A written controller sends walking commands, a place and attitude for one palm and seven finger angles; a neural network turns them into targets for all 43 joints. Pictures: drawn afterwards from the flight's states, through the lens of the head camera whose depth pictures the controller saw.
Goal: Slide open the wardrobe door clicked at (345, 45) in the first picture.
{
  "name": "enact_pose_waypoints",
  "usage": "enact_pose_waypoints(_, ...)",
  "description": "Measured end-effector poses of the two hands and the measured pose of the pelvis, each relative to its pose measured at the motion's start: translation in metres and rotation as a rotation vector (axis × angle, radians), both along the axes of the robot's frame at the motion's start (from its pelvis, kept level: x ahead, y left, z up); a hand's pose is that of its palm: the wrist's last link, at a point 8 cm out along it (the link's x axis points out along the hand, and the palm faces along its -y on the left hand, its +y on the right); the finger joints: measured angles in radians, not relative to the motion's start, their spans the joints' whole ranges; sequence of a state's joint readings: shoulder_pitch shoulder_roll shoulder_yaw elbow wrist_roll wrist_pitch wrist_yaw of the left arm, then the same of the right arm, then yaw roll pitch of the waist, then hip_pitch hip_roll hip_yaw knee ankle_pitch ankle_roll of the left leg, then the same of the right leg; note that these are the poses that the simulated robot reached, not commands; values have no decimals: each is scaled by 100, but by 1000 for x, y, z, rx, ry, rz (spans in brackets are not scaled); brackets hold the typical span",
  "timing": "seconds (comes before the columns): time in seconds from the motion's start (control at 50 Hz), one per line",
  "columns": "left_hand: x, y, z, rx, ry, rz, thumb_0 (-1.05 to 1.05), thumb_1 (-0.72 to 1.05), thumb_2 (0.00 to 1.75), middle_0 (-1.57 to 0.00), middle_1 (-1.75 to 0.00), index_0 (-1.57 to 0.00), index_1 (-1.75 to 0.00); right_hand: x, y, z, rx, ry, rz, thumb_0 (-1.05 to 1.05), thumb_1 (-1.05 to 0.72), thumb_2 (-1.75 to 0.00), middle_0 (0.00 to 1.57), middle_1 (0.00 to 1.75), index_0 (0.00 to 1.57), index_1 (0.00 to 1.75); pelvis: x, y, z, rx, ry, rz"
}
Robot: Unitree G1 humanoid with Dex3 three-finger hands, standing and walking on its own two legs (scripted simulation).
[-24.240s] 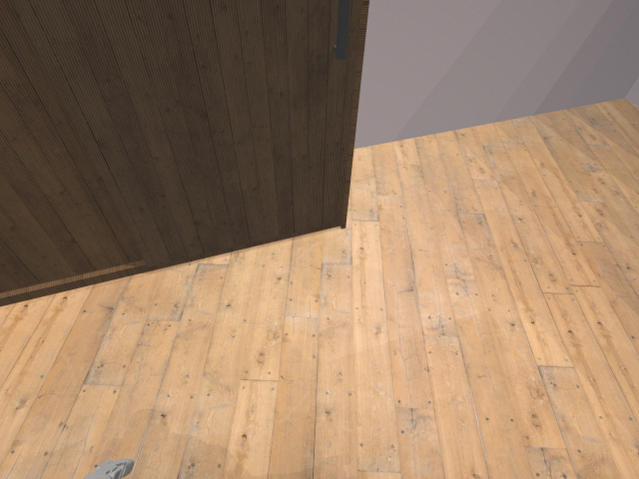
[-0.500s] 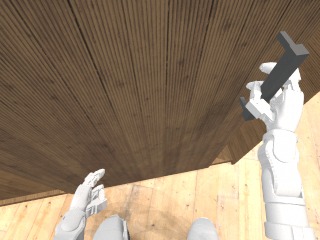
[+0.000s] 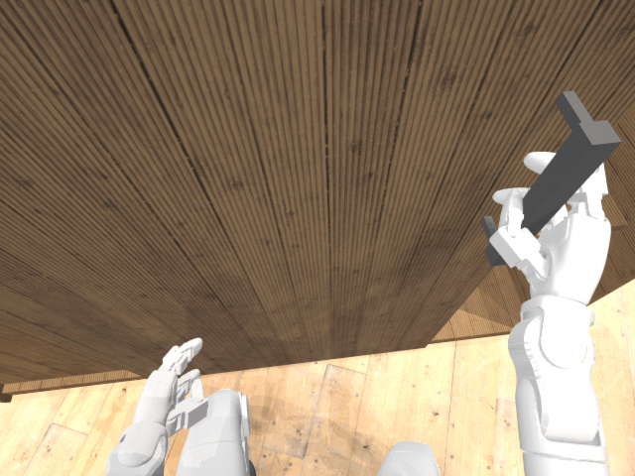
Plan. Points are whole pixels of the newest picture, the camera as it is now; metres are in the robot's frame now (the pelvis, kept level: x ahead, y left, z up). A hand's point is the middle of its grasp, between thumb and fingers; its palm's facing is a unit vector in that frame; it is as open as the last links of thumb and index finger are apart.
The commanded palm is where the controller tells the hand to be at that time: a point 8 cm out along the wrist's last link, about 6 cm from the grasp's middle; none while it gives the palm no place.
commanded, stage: step sideways, sliding the door along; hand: right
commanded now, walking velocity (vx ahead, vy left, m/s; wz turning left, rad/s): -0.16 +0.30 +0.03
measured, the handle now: (527, 193) +0.36 -0.25 +0.12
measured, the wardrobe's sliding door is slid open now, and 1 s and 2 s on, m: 0.33 0.61 0.61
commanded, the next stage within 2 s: stop walking and hold the door there in 1.12 s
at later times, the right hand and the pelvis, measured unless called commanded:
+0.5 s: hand (300, 263) +0.30 -0.01 +0.12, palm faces +0.09 +1.00 +0.04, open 6.1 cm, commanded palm +0.28 -0.02 +0.08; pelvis -0.02 +0.11 +0.01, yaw +2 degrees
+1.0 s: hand (228, 261) +0.31 +0.06 +0.12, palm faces +0.37 +0.93 -0.02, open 6.3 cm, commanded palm +0.28 +0.08 +0.08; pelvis -0.05 +0.26 -0.02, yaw -1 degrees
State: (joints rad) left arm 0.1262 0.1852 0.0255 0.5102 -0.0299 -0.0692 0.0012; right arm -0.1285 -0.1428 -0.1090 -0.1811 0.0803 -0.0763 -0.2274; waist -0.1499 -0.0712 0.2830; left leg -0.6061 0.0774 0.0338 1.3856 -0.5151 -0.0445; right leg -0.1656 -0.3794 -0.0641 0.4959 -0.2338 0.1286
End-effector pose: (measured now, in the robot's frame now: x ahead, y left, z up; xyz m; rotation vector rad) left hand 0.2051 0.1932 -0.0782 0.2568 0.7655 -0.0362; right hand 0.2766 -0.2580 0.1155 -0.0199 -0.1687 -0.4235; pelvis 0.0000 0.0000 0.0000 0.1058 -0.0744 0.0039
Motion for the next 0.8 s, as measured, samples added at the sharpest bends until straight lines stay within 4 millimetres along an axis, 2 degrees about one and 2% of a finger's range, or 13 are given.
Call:
enact_pose_waypoints(0.06, 7, 22, -13, -47, -32, -14, 1, 90, 90, -20, -30, -20, -30, 0, 24, -1, -36, -16, -18, 1, -73, -83, 42, 140, 18, 135, 1, 31, -11, -6, -12, -15)
enact_pose_waypoints(0.12, 18, 47, -41, -101, -69, -37, 1, 90, 90, -20, -30, -20, -30, 1, 49, -4, -89, -59, -49, 0, -71, -84, 43, 140, 15, 133, 5, 66, -39, -57, -31, -52)
enact_pose_waypoints(0.16, 21, 65, -57, -105, -70, -20, 1, 90, 90, -20, -30, -20, -30, 0, 66, -4, -105, -56, -51, -1, -71, -84, 44, 140, 13, 131, -1, 73, -45, -40, -53, -71)
enact_pose_waypoints(0.2, 16, 83, -62, -87, -48, 32, 1, 90, 90, -20, -30, -20, -30, -1, 82, -3, -98, -37, -22, -1, -71, -84, 44, 140, 14, 132, -6, 74, -41, -70, -41, -47)
enact_pose_waypoints(0.3, -15, 110, -48, -22, 21, 117, 1, 91, 90, -20, -30, -20, -30, -2, 120, -3, -34, -60, 96, 0, -74, -82, 42, 140, 15, 132, -12, 73, -31, -72, -7, -47)
enact_pose_waypoints(0.34, -30, 117, -39, 12, 47, 129, 1, 91, 90, -20, -30, -20, -30, -2, 134, -5, -8, -86, 159, 1, -74, -82, 40, 140, 16, 131, -17, 79, -28, -89, -34, -24)
enact_pose_waypoints(0.42, -53, 124, -10, 31, 87, 109, 1, 91, 90, -20, -30, -20, -30, -2, 164, -2, 36, -49, 249, 2, -74, -80, 37, 140, 20, 130, -20, 97, -6, -47, -26, -21)
enact_pose_waypoints(0.5, -63, 134, 15, 44, 74, 99, 1, 90, 90, -20, -30, -20, -30, -1, 194, 3, 27, 13, 335, 3, -74, -80, 34, 140, 28, 133, -24, 113, 12, 11, 37, 27)
enact_pose_waypoints(0.6, -70, 158, 33, 58, 15, 128, 1, 90, 90, -20, -30, -20, -30, 2, 230, 5, -3, 26, 417, 3, -72, -78, 37, 140, 32, 135, -37, 140, 18, 31, 46, 86)
enact_pose_waypoints(0.66, -75, 178, 34, 42, -11, 144, 1, 90, 90, -20, -30, -20, -30, 2, 250, 5, -15, 24, 419, 3, -71, -78, 40, 140, 32, 136, -44, 162, 15, 28, 32, 97)
enact_pose_waypoints(0.7, -78, 194, 28, 23, -14, 144, 1, 90, 90, -20, -30, -20, -30, 1, 251, 6, -25, 28, 355, 3, -73, -79, 41, 140, 31, 136, -49, 179, 12, 23, 24, 87)
enact_pose_waypoints(0.76, -82, 218, 7, -16, -5, 120, 1, 90, 90, -20, -30, -20, -30, -2, 257, 7, -57, 40, 257, 2, -74, -81, 42, 140, 27, 137, -53, 209, 1, 9, 14, 53)
enact_pose_waypoints(0.8, -83, 236, -15, -39, -2, 94, 1, 90, 90, -20, -30, -20, -30, -4, 263, 6, -80, 32, 179, 1, -75, -83, 42, 140, 23, 138, -55, 232, -16, -28, 5, 27)
